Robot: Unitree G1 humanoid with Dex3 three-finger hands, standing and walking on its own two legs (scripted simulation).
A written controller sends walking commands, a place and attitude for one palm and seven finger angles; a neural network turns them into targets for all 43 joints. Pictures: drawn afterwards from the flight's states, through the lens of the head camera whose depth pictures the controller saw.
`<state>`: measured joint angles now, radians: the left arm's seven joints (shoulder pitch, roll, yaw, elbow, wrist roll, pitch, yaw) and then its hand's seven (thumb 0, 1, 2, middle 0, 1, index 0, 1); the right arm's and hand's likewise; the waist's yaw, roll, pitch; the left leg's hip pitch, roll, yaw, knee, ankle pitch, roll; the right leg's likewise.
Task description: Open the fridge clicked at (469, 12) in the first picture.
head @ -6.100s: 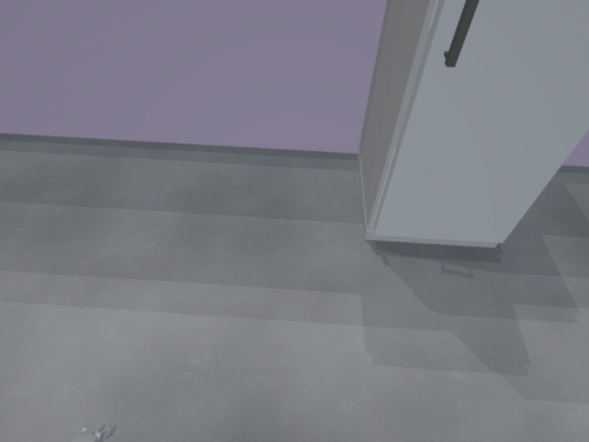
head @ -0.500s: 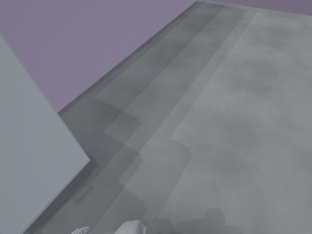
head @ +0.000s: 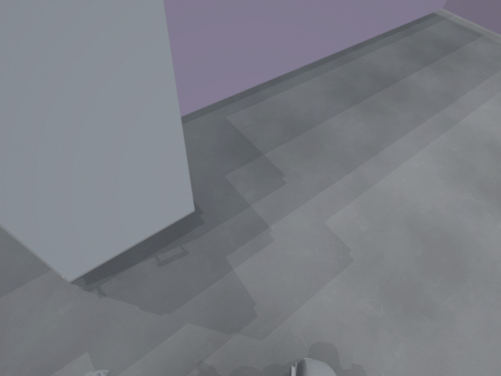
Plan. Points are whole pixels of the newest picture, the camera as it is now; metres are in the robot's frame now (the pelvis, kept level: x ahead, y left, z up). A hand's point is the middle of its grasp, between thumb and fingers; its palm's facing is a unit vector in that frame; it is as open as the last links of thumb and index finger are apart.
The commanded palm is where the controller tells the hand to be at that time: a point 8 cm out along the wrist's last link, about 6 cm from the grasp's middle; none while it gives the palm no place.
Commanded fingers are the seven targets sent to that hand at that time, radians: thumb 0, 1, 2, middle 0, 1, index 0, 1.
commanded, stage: turn to face it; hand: left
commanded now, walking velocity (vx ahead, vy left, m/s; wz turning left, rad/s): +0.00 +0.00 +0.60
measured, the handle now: out of the picture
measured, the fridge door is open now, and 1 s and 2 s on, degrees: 0 0 0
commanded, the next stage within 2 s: take the last steps up to it in 1.16 s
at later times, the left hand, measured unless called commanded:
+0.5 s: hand out of the picture +0.02 +0.17 -0.14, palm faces +0.31 -0.91 -0.29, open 7.4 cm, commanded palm none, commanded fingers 0.00 0.90 0.90 -0.20 -0.30 -0.20 -0.30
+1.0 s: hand out of the picture -0.11 +0.23 -0.17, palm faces +0.57 -0.79 -0.24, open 7.4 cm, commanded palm none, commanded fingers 0.00 0.90 0.90 -0.20 -0.30 -0.20 -0.30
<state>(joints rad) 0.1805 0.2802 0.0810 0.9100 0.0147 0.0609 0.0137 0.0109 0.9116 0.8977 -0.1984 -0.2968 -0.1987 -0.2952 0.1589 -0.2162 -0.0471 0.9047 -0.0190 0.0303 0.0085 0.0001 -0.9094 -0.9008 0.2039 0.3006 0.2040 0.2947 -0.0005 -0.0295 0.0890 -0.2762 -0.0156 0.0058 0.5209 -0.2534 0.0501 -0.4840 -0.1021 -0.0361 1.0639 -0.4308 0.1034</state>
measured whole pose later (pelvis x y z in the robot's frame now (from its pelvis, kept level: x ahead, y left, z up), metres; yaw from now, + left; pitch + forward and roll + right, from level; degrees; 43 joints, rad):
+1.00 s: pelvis -0.05 +0.01 +0.00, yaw +33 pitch -1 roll -1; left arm 0.19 0.26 0.06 0.93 0.02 0.06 0.02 0.01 0.91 0.90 -0.20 -0.30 -0.20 -0.30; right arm 0.17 -0.19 -0.03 0.91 -0.02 0.03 0.00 0.00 -0.91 -0.90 0.20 0.30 0.20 0.29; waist 0.00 -0.02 0.07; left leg -0.23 -0.04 -0.02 0.46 -0.21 0.06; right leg -0.44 -0.09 -0.03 1.00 -0.42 0.10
